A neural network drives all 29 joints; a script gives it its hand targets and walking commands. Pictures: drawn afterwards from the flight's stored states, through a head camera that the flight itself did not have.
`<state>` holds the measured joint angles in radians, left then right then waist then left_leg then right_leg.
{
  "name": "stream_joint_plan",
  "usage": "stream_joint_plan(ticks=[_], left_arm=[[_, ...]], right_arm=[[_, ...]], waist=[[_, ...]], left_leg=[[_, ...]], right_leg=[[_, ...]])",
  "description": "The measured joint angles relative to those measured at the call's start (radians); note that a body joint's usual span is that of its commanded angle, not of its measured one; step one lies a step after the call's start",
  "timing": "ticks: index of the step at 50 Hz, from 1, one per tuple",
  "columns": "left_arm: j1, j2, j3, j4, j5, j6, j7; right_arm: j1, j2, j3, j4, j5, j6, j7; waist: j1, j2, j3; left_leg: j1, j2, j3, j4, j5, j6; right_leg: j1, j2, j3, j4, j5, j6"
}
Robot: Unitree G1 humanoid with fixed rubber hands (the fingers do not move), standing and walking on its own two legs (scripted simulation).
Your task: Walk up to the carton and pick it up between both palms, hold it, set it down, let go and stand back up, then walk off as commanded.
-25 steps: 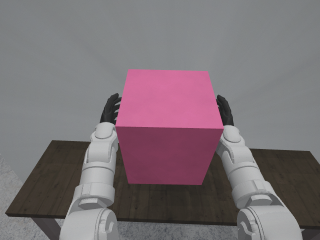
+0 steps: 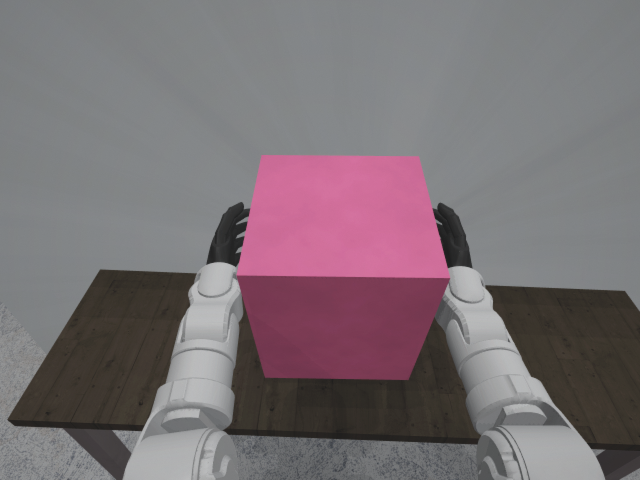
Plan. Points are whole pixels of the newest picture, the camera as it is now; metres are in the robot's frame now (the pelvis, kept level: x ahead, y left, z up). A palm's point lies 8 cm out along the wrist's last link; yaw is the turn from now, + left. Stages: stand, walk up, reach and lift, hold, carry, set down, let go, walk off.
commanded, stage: set down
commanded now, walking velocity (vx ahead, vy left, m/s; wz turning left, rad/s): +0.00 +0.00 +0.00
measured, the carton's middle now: (338, 272) +0.38 +0.01 +0.08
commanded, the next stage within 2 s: none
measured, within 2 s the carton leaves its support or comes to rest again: neither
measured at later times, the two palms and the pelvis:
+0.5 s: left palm (240, 272) +0.39 +0.15 +0.06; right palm (446, 273) +0.40 -0.15 +0.07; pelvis +0.02 +0.00 +0.00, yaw +0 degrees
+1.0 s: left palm (247, 288) +0.40 +0.15 +0.01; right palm (442, 284) +0.41 -0.15 +0.03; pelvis +0.03 +0.00 +0.00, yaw +0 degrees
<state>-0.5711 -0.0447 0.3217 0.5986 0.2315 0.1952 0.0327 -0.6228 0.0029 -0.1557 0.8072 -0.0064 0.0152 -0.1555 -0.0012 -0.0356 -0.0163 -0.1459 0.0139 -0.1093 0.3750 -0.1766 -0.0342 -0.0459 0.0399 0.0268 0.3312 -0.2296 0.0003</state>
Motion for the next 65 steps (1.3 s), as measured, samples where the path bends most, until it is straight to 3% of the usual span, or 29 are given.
stream_joint_plan(ticks=[35, 65], left_arm=[[0.005, -0.015, 0.0, 0.167, 0.0, -0.283, 0.051], [0.004, -0.007, 0.0, 0.34, 0.0, -0.471, 0.095]], right_arm=[[0.017, 0.0, -0.068, 0.094, -0.061, -0.226, 0.038], [0.016, 0.0, -0.128, 0.21, -0.141, -0.366, 0.057]], waist=[[0.0, 0.0, -0.047], [0.0, 0.002, -0.14]], left_leg=[[-0.197, 0.001, 0.001, -0.003, 0.001, -0.005], [-0.381, 0.001, 0.003, -0.003, 0.004, -0.008]], right_leg=[[-0.199, 0.0, 0.0, 0.0, 0.001, -0.007], [-0.383, 0.0, 0.0, 0.0, 0.002, -0.013]])
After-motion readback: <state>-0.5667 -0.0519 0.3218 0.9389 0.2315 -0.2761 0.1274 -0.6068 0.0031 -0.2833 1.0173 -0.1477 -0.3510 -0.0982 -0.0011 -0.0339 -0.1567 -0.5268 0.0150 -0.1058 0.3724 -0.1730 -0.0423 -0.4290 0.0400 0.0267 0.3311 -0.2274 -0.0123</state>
